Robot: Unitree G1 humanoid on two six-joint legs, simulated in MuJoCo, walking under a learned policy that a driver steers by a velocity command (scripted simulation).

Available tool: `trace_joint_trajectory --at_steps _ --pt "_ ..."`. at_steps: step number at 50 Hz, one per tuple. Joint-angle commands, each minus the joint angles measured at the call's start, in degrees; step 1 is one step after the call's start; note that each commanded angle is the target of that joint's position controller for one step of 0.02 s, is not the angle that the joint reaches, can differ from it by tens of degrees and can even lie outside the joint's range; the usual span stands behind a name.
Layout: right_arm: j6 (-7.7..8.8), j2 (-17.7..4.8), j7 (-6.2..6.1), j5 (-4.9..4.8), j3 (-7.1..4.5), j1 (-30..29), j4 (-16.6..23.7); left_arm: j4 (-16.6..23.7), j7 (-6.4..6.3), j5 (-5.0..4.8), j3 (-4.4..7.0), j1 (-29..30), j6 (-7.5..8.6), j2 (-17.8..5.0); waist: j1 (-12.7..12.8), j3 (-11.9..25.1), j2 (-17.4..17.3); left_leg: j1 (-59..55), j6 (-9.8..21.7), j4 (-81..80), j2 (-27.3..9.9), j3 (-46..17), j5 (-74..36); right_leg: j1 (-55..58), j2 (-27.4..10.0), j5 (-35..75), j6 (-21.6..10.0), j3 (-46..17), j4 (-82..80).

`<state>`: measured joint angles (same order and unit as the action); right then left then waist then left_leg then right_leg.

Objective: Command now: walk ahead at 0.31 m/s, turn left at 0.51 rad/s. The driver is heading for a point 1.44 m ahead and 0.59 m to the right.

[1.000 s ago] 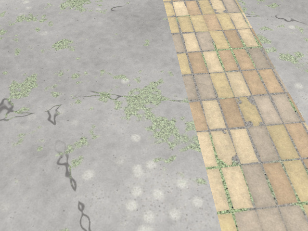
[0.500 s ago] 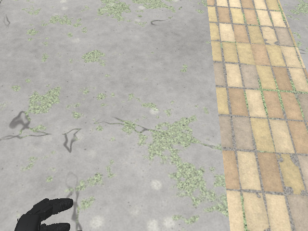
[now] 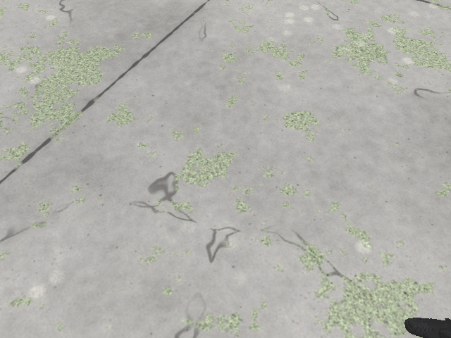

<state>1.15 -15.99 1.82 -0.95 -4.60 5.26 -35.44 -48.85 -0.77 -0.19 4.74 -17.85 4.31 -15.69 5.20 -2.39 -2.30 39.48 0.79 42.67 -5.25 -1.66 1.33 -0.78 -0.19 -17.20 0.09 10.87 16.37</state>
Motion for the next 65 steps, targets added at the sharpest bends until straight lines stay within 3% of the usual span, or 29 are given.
trace_joint_trajectory --at_steps 1,3,4,5,6,7,8,9,11,14,19,23,27,28,29,30,31,33,35,41,48,52,53,54,55,56,58,62,65 --pt "0.82 -2.41 1.08 0.23 -0.54 -4.23 5.66 3.40 -0.58 -1.24 2.33 2.62 -0.09 -10.97 -1.76 1.45 7.49 -7.53 1.60 -5.83 3.25 3.91 1.36 -0.94 -13.96 41.39 -6.92 -3.46 1.42" --pt "0.95 -4.35 1.03 0.81 -1.76 2.04 4.54 2.94 -0.56 -2.36 2.46 2.99 -0.48 -12.00 -6.28 4.97 7.96 -17.24 4.35 -11.61 6.81 4.75 2.95 0.10 -13.67 51.19 -5.95 -3.58 9.98" --pt "1.09 -6.40 0.48 1.02 -2.88 8.90 2.37 2.56 -0.40 -2.32 1.93 2.95 -0.50 -10.84 -10.10 8.35 6.21 -28.27 6.17 -17.00 8.07 4.62 -5.12 -2.95 -11.57 48.91 -4.25 -2.17 18.66" --pt "0.96 -10.31 -0.74 1.99 -3.57 14.90 1.14 3.50 -0.10 -0.18 0.51 1.64 -0.05 -7.37 -11.75 14.45 0.13 -44.64 9.07 -13.62 -0.66 -4.41 -29.95 -14.55 -8.20 28.39 -1.46 -1.52 33.11" --pt "1.05 -12.53 -1.62 3.69 -2.22 12.73 2.33 3.36 1.37 1.69 -2.16 -6.52 0.43 -1.14 -5.91 23.97 -12.18 -61.79 20.65 -8.07 -19.62 -24.45 -57.81 -31.73 -1.07 -25.88 2.26 -7.24 54.23" --pt "0.75 -9.75 -1.18 3.26 -1.77 16.14 2.32 0.55 1.76 -1.23 -1.19 -6.87 0.37 -6.72 -10.77 33.54 -7.30 -59.39 23.24 -12.11 -21.18 -28.20 -46.60 -30.84 -0.24 -26.20 2.22 -19.09 59.85" --pt "0.79 -8.35 -0.79 2.55 -1.41 13.22 1.29 2.25 1.70 -3.09 -0.23 -0.24 -0.33 -9.37 -10.70 25.31 -4.25 -53.50 20.15 -14.67 -17.01 -20.08 -38.50 -34.93 -2.66 -22.60 2.28 -17.82 59.59" --pt "1.06 -6.37 -0.73 1.47 -0.67 8.89 0.51 3.33 1.08 -2.43 -0.58 3.23 -1.07 -8.10 -8.70 18.06 -1.83 -45.79 16.99 -17.09 -13.84 -15.43 -29.79 -36.72 -4.68 -18.34 2.50 -15.87 55.10" --pt "1.56 -3.40 -0.84 1.98 0.35 2.61 -0.36 1.81 -0.30 -0.90 -0.36 1.63 -3.55 -7.02 -4.09 11.30 -1.75 -29.15 14.06 -22.52 -10.66 -8.97 -21.12 -28.09 -6.78 -12.14 3.75 -15.57 49.53" --pt "2.30 -4.58 -1.64 3.30 -0.22 -1.78 -1.32 1.24 -1.55 -0.52 -0.15 -1.44 -5.48 -5.48 -1.45 9.74 -4.58 -20.43 13.93 -26.33 -9.51 -2.34 -17.72 -21.60 -5.16 -7.21 5.07 -13.01 45.30" --pt "0.80 -6.29 -4.10 2.25 -1.13 -0.51 -3.68 4.82 -1.39 -0.37 -0.11 5.58 -6.61 -5.15 -4.27 8.00 -4.01 -23.39 13.92 -29.32 -11.97 -0.92 1.37 -25.65 -6.51 -2.36 3.91 -12.09 38.70" --pt "-0.56 -7.13 -4.57 1.72 -1.57 -0.07 -5.03 6.78 -0.43 -0.34 0.15 7.93 -7.01 -5.42 -5.17 7.05 -4.17 -26.26 12.92 -28.07 -13.38 0.49 3.88 -24.53 -5.56 -3.97 2.48 -9.64 32.68" --pt "-1.82 -7.71 -4.67 -0.16 -1.94 -0.78 -6.33 6.18 1.05 -0.10 0.64 3.69 -6.74 -5.17 -2.50 7.78 -3.75 -27.71 8.05 -19.46 -11.85 4.39 2.24 -15.57 -1.94 3.08 -1.34 -5.62 16.00" --pt "-2.10 -6.04 -4.59 -0.33 -1.71 1.98 -7.62 5.86 0.93 0.42 1.39 2.08 -6.62 -7.37 -2.67 6.40 0.55 -24.71 3.88 -12.53 -8.58 7.50 7.19 -12.05 -2.26 10.03 -3.69 -9.37 8.90" --pt "-2.07 -2.96 -4.20 1.73 -1.02 2.71 -6.54 6.81 -0.14 0.62 2.97 1.12 -6.44 -14.14 -4.92 5.84 16.82 -11.62 -2.24 4.55 -1.17 13.60 21.77 -4.88 -15.26 30.09 -9.16 -27.99 5.30" --pt "-1.75 -3.54 -4.47 2.28 -0.99 -3.06 -3.58 8.50 0.09 1.90 3.05 1.69 -5.75 -16.64 -2.67 5.26 21.61 0.28 -4.73 16.60 6.70 7.13 37.66 -4.47 -22.91 38.04 -19.86 -40.08 2.94" --pt "-1.68 -5.40 -4.51 1.82 -1.51 -5.80 -3.29 8.85 0.58 2.72 2.67 1.16 -4.50 -14.70 -1.06 7.55 14.43 1.47 -4.08 23.34 5.89 0.64 36.42 -4.30 -20.99 35.27 -20.52 -38.10 2.44" --pt "-1.91 -5.68 -5.04 1.14 -2.03 -3.47 -5.26 9.69 0.06 0.64 2.19 6.48 -3.45 -11.90 -4.36 7.63 8.44 2.61 -3.34 23.55 4.04 -1.93 26.71 -3.42 -15.26 31.32 -14.12 -30.51 4.36" --pt "-1.91 -6.20 -5.34 1.47 -2.35 -2.89 -5.59 10.53 -0.80 -0.53 1.35 8.25 -3.89 -9.61 -5.50 8.63 9.30 -0.24 -4.02 23.31 4.32 -2.20 22.01 -4.78 -13.40 33.81 -12.65 -28.41 4.76" --pt "-1.24 -3.97 -4.90 0.75 -1.41 -4.32 -5.19 11.50 -2.02 -0.53 2.03 6.00 -4.83 -10.93 -4.23 9.43 9.53 -3.20 -5.57 9.66 5.96 -3.28 17.17 -2.53 -11.24 28.35 -12.43 -29.70 5.15" --pt "-0.06 -5.22 -3.43 0.29 -1.44 -3.63 -5.36 13.71 -1.43 -0.38 2.45 8.51 -6.03 -11.63 -3.80 8.19 11.75 -13.10 -5.14 -2.55 7.74 -3.79 19.34 -7.97 -9.75 24.59 -13.03 -36.63 6.57" --pt "1.10 -6.10 -2.34 0.23 -1.92 2.12 -6.77 15.36 -1.67 -1.49 2.14 11.70 -6.84 -10.83 -7.15 8.80 11.33 -25.19 -2.76 -21.15 7.39 -2.55 7.79 -10.57 -5.77 22.58 -9.09 -38.18 11.05" --pt "1.01 -8.87 -2.50 0.90 -2.71 3.95 -7.10 15.78 -1.79 -1.12 1.62 10.41 -6.91 -8.86 -6.64 10.00 7.16 -32.64 -0.30 -22.89 0.61 -7.19 2.45 -16.25 -2.69 11.98 -6.21 -35.44 15.92" --pt "0.34 -12.58 -3.14 1.80 -3.20 2.53 -6.11 15.49 -1.47 -0.14 0.70 5.63 -6.69 -5.21 -2.62 10.32 -8.34 -38.50 5.56 -22.48 -11.64 -18.72 -13.28 -25.59 6.19 -12.58 -2.57 -25.08 29.03" --pt "0.25 -12.45 -2.76 3.53 -3.11 3.14 -5.90 16.83 -1.29 -0.36 2.11 6.10 -5.95 -9.69 -3.65 8.82 -14.84 -35.22 15.12 -24.34 -19.20 -29.08 -17.15 -33.86 7.72 -22.72 0.18 -20.87 40.47" --pt "0.43 -9.63 -2.87 3.09 -2.36 0.72 -4.57 15.44 -1.23 -0.47 3.43 5.67 -5.80 -13.78 -3.49 7.31 -8.44 -33.59 15.70 -24.38 -17.88 -24.80 -13.83 -34.38 4.08 -18.45 1.69 -21.31 48.97" --pt "0.06 -6.07 -3.48 1.65 -1.34 -3.07 -3.51 13.42 -1.30 -0.81 3.65 4.96 -6.96 -12.31 -2.72 5.28 -4.81 -32.13 10.74 -23.39 -10.41 -14.00 -7.18 -35.05 2.82 -11.29 3.73 -19.65 53.80" --pt "-0.92 -6.97 -4.71 1.71 -1.22 1.11 -4.41 16.17 -0.82 -1.25 1.83 9.02 -7.19 -7.18 -5.99 4.68 -6.35 -34.38 11.79 -24.26 -8.08 -7.39 -9.91 -35.83 1.80 -6.18 5.86 -15.51 49.01" --pt "-1.26 -8.84 -4.51 1.44 -1.68 2.13 -4.67 17.36 -0.56 -0.39 0.69 10.43 -6.86 -5.43 -6.98 6.92 -7.22 -36.28 12.56 -23.28 -9.36 -6.00 -11.74 -30.61 0.06 -7.86 5.76 -14.09 38.35"
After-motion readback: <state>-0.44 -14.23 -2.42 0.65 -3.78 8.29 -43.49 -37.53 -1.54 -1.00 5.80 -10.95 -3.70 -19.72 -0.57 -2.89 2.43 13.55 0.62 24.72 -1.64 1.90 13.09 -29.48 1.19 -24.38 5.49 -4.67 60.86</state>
